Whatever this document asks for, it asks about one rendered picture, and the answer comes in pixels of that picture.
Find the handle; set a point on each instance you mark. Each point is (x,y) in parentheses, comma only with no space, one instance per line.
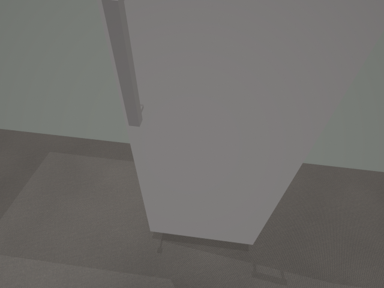
(114,11)

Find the fridge door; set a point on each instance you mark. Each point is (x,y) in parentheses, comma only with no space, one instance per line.
(235,95)

